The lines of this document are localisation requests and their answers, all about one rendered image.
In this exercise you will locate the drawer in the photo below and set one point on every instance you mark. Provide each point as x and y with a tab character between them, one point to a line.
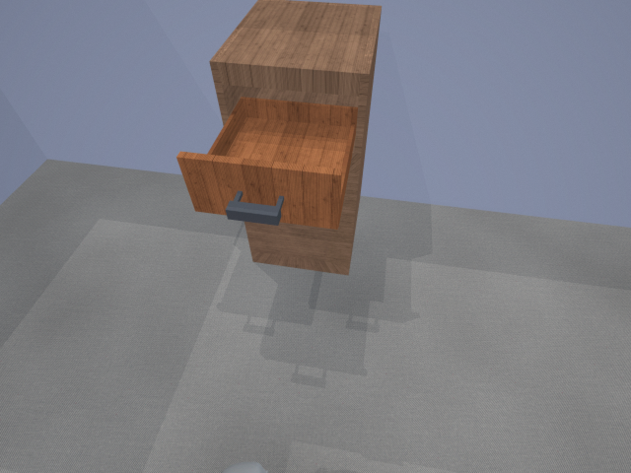
271	148

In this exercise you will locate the cabinet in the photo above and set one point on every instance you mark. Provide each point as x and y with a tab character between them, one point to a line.
314	52

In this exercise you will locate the handle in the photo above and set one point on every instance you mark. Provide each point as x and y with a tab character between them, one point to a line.
255	213

